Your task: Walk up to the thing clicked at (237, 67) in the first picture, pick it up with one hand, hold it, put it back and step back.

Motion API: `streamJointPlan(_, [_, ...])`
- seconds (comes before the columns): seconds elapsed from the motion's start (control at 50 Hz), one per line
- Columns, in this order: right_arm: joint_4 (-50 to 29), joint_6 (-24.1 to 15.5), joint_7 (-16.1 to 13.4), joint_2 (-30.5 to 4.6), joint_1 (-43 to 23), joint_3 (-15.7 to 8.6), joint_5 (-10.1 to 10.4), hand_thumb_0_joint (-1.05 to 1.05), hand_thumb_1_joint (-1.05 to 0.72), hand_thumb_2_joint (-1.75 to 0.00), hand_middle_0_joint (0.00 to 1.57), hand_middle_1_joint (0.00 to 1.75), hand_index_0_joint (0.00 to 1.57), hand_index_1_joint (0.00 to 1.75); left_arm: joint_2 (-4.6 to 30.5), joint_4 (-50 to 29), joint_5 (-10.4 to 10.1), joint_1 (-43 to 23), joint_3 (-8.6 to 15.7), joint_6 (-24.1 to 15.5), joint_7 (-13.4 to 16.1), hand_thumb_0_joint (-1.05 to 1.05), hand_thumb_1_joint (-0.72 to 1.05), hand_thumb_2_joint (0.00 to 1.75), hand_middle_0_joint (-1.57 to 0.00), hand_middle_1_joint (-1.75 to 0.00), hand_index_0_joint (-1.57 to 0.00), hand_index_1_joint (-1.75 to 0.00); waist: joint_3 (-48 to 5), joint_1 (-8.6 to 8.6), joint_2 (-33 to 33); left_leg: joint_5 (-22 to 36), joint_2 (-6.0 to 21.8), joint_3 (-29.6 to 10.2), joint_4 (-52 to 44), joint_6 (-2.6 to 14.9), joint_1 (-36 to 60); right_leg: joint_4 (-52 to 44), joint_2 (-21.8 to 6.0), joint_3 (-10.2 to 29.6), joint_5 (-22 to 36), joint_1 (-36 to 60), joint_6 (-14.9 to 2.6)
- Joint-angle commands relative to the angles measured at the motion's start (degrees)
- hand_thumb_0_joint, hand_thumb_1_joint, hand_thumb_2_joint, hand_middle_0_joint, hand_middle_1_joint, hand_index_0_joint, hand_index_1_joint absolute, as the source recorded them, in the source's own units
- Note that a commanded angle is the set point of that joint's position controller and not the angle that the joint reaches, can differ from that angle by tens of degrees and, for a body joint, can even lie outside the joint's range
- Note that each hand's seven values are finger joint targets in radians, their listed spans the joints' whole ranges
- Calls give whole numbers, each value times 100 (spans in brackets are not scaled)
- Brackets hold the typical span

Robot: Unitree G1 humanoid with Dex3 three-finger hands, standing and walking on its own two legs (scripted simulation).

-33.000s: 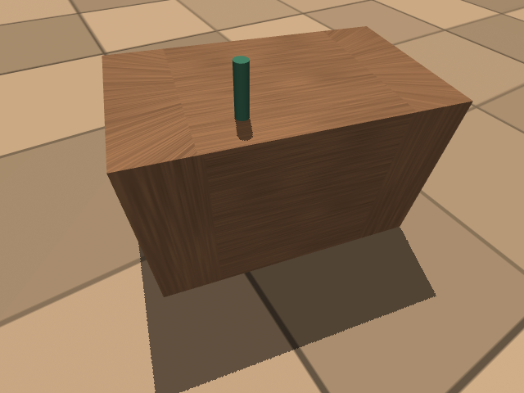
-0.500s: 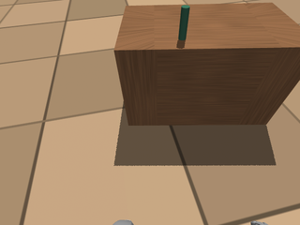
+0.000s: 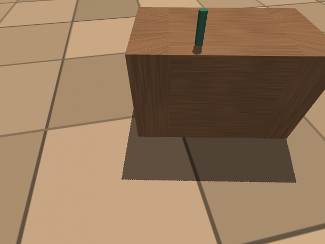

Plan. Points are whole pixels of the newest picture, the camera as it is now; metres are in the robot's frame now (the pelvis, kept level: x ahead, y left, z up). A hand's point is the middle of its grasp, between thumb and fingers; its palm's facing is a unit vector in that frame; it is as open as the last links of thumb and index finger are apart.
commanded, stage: step back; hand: right
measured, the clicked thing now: (200, 27) +1.10 -0.20 +0.02
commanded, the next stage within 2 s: stand in 0.44 s
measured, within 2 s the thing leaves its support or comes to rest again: neither
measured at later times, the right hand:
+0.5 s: hand out of the picture +0.15 -0.21 -0.14, palm faces -0.09 +0.93 -0.35, open 7.4 cm
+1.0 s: hand out of the picture +0.10 -0.23 -0.14, palm faces -0.05 +0.94 -0.33, open 7.4 cm
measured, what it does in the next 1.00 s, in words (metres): steps on the spot: left foot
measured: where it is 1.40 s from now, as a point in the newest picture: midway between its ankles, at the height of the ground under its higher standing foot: outside the picture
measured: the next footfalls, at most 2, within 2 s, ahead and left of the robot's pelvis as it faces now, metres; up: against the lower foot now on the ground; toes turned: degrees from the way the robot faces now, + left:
left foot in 0.24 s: +0.10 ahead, +0.16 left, +0.00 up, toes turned +1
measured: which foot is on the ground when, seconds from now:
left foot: up 0.00-0.22, down 0.24-1.00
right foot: down 0.00-1.00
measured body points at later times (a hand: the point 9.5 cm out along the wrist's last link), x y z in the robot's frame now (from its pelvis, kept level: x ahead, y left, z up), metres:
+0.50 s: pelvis +0.04 +0.03 +0.01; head +0.06 +0.05 +0.46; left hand +0.11 +0.35 -0.13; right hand +0.16 -0.25 -0.11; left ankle +0.06 +0.16 -0.73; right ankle +0.02 -0.10 -0.73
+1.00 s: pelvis +0.02 +0.02 +0.02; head +0.02 +0.02 +0.47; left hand +0.08 +0.33 -0.11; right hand +0.11 -0.28 -0.11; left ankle +0.06 +0.16 -0.73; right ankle +0.02 -0.10 -0.73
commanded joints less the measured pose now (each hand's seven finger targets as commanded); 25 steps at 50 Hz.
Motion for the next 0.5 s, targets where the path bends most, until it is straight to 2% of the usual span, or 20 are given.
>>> streamJointPlan(0.0, [-390, -201, -95, -1127, -92, -242, 39, 0, -90, -90, 20, 30, 20, 30, 1620, -530, -36, -423, 404, -124, 131, 0, 90, 90, -20, -30, -20, -30, 310, 50, -620, -350, 251, -394, 963, -10, -1014, -1861, -2160, 2551, -823, 65, -1112])
streamJointPlan(0.02, [-295, -210, -85, -1026, -85, -213, 53, 0, -90, -90, 20, 30, 20, 30, 1463, -500, -67, -373, 343, -141, 139, 0, 90, 90, -20, -30, -20, -30, 236, 59, -628, -122, 174, -395, 793, -7, -943, -1741, -1776, 1979, -221, 190, -869])
streamJointPlan(0.04, [-262, -207, -72, -977, -69, -195, 39, 0, -90, -90, 20, 30, 20, 30, 1492, -420, -60, -332, 333, -146, 137, 0, 90, 90, -20, -30, -20, -30, 177, 71, -790, -4, 118, -334, 749, -11, -841, -1640, -1638, 1694, 137, 132, -771])
streamJointPlan(0.1, [-262, -212, -46, -913, -88, -152, 26, 0, -90, -90, 20, 30, 20, 30, 1579, -422, -41, -388, 351, -119, 108, 0, 90, 90, -20, -30, -20, -30, 31, 100, -1125, 128, 216, 163, 18, -82, -503, -1387, -1614, 1261, 988, 142, -776])
streamJointPlan(0.14, [-238, -262, -62, -814, -143, -127, 21, 0, -90, -90, 20, 30, 20, 30, 1502, -414, -76, -423, 322, -67, 102, 0, 90, 90, -20, -30, -20, -30, -171, 106, -1240, 332, 124, 542, -612, -76, -235, -974, -1463, 948, 2029, 400, -673])
streamJointPlan(0.16, [-196, -286, -81, -798, -104, -132, 13, 0, -90, -90, 20, 30, 20, 30, 1498, -408, -105, -441, 313, -30, 98, 0, 90, 90, -20, -30, -20, -30, -305, 68, -1244, 619, 72, 693, -985, -70, 16, -669, -1420, 849, 2495, 437, -617])
streamJointPlan(0.18, [-138, -303, -100, -803, -35, -153, 4, 0, -90, -90, 20, 30, 20, 30, 1493, -412, -135, -491, 290, 17, 95, 0, 90, 90, -20, -30, -20, -30, -395, 0, -1192, 1132, -7, 810, -1394, -33, 284, -363, -1313, 698, 2677, 386, -496])
streamJointPlan(0.2, [-73, -306, -124, -838, -4, -184, -2, 0, -90, -90, 20, 30, 20, 30, 1458, -413, -150, -515, 267, 61, 91, 0, 90, 90, -20, -30, -20, -30, -442, -40, -1070, 1763, -26, 762, -1703, 21, 551, -138, -1213, 631, 2570, 272, -336])
streamJointPlan(0.22, [-52, -316, -151, -952, 6, -229, -16, 0, -90, -90, 20, 30, 20, 30, 1351, -449, -164, -536, 231, 88, 94, 0, 90, 90, -20, -30, -20, -30, -597, -50, -832, 2469, 200, 493, -1714, 144, 773, 126, -1087, 533, 2483, 257, -175])
streamJointPlan(0.24, [-94, -338, -179, -1170, -104, -260, -45, 0, -90, -90, 20, 30, 20, 30, 1185, -472, -210, -446, 166, 111, 93, 0, 90, 90, -20, -30, -20, -30, -797, 28, -272, 3329, 842, -269, -1661, 371, 969, 381, -791, 398, 1907, -9, 9])
streamJointPlan(0.26, [-200, -354, -180, -1309, -461, -236, -13, 0, -90, -90, 20, 30, 20, 30, 1076, -415, -272, -481, 116, 160, 87, 0, 90, 90, -20, -30, -20, -30, -735, 144, 162, 2864, 1363, -976, -1982, 764, 383, 516, -336, 207, 429, 94, 177])
streamJointPlan(0.28, [-259, -339, -164, -1518, -815, -231, 34, 0, -90, -90, 20, 30, 20, 30, 1157, -281, -280, -375, 152, 213, 104, 0, 90, 90, -20, -30, -20, -30, -701, 211, 356, 2375, 1605, -1061, -1939, 1087, -39, 351, -300, 211, -553, 519, 122])
streamJointPlan(0.3, [-217, -313, -152, -1425, -999, -220, 17, 0, -90, -90, 20, 30, 20, 30, 1164, -187, -233, -418, 109, 198, 110, 0, 90, 90, -20, -30, -20, -30, -602, 227, 345, 2194, 1497, -908, -1960, 945, -215, -33, -342, 233, -569, 699, 75])
streamJointPlan(0.32, [-178, -300, -147, -1301, -1029, -162, 25, 0, -90, -90, 20, 30, 20, 30, 1164, -147, -200, -411, 108, 168, 93, 0, 90, 90, -20, -30, -20, -30, -634, 252, 309, 2281, 1272, -598, -1850, 716, -123, -365, -430, 316, -168, 789, 56])
streamJointPlan(0.34, [-176, -308, -150, -1151, -1060, -116, 39, 0, -90, -90, 20, 30, 20, 30, 1228, -99, -184, -443, 123, 128, 87, 0, 90, 90, -20, -30, -20, -30, -718, 225, 289, 2568, 1036, -354, -1720, 485, -22, -459, -591, 407, 513, 862, 14])
streamJointPlan(0.36, [-143, -315, -160, -1104, -997, -97, 52, 0, -90, -90, 20, 30, 20, 30, 1305, -68, -191, -438, 142, 101, 82, 0, 90, 90, -20, -30, -20, -30, -786, 165, 293, 2696, 871, -227, -1619, 367, 11, -472, -677, 518, 956, 916, 0])
streamJointPlan(0.38, [-85, -313, -159, -1064, -978, -85, 53, 0, -90, -90, 20, 30, 20, 30, 1332, -37, -211, -515, 139, 103, 74, 0, 90, 90, -20, -30, -20, -30, -693, 115, 264, 2496, 779, -156, -1673, 304, 20, -481, -728, 560, 1015, 849, -2])
streamJointPlan(0.4, [-14, -313, -158, -1053, -1003, -88, 53, 0, -90, -90, 20, 30, 20, 30, 1320, -9, -208, -587, 120, 110, 74, 0, 90, 90, -20, -30, -20, -30, -758, 80, 255, 2544, 834, -171, -1760, 297, 225, -511, -757, 525, 1050, 808, -17])
streamJointPlan(0.42, [17, -372, -131, -1116, -919, -41, 73, 0, -90, -90, 20, 30, 20, 30, 1029, 180, -220, -478, -24, 128, 44, 0, 90, 90, -20, -30, -20, -30, -714, 56, 313, 2767, 917, -302, -2007, 275, 519, -662, -677, 557, 1105, 752, 69])
streamJointPlan(0.48, [112, -441, -105, -1123, -1010, -29, 79, 0, -90, -90, 20, 30, 20, 30, 1085, 287, -220, -531, -73, 87, 41, 0, 90, 90, -20, -30, -20, -30, -771, 44, 182, 3457, 1015, -325, -2016, 292, 822, -929, -713, 527, 1410, 924, 159])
